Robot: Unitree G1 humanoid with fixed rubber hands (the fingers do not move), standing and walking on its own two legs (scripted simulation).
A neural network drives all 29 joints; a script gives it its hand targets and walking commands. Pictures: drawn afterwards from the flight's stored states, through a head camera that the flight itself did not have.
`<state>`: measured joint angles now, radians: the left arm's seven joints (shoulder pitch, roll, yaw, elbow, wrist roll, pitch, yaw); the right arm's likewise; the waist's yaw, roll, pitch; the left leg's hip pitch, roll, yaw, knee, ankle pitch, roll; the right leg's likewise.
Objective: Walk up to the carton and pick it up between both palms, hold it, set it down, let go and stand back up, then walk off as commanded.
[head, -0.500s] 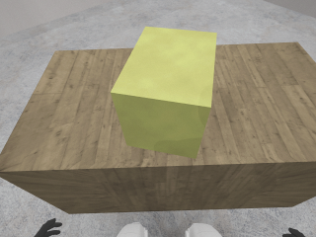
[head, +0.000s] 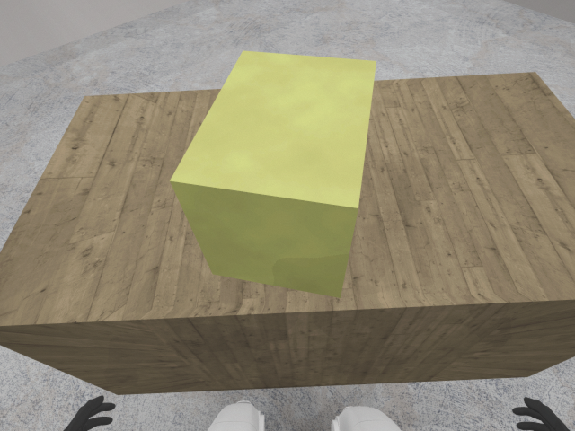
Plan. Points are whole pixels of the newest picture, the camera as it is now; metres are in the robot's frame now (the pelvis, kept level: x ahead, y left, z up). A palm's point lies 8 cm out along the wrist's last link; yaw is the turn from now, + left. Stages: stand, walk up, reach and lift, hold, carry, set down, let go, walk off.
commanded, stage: walk up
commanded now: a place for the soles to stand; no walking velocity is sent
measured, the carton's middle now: (290, 172) +0.51 +0.01 +0.02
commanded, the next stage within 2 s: reach and lift in 1.70 s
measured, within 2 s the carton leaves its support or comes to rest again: neither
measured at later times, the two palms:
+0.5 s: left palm out of the picture +0.09 +0.34 -0.09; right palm out of the picture +0.06 -0.32 -0.09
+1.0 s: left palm (67, 416) +0.15 +0.34 -0.08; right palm out of the picture +0.10 -0.30 -0.09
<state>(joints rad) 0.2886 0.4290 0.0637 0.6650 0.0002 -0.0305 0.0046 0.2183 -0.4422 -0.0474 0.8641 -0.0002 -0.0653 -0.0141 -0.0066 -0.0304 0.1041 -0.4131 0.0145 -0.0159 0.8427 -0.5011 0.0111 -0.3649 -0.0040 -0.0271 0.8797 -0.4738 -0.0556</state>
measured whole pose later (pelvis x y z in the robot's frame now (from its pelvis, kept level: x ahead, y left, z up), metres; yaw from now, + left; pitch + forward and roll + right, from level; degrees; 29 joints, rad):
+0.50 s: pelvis -0.01 +0.02 +0.00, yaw -1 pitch -4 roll -1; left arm 0.30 0.44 0.07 0.67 0.00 -0.02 -0.02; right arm 0.21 -0.45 -0.05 0.92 0.00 -0.06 -0.02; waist -0.01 -0.01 0.12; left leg -0.43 0.04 -0.02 0.88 -0.39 0.00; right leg -0.39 -0.01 -0.02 0.87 -0.42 -0.01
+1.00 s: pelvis +0.03 +0.02 +0.00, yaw -1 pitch -1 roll -1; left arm 0.23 0.44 0.07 0.67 0.00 -0.04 0.00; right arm 0.21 -0.42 -0.05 0.88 0.00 -0.07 -0.02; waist -0.01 -0.02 0.10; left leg -0.43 0.04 -0.01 0.87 -0.43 0.00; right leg -0.39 -0.01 -0.02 0.85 -0.45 0.00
